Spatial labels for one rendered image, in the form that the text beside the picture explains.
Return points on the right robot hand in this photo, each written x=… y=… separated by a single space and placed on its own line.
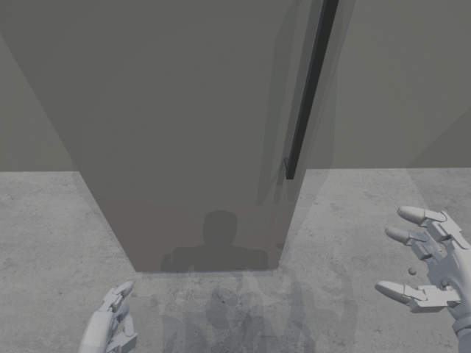
x=455 y=268

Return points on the left robot hand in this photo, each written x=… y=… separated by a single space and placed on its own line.
x=103 y=325

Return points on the right robot forearm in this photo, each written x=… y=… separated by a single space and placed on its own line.
x=462 y=329

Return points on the fridge door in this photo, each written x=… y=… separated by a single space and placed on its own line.
x=178 y=115

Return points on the handle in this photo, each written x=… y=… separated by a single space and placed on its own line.
x=325 y=24

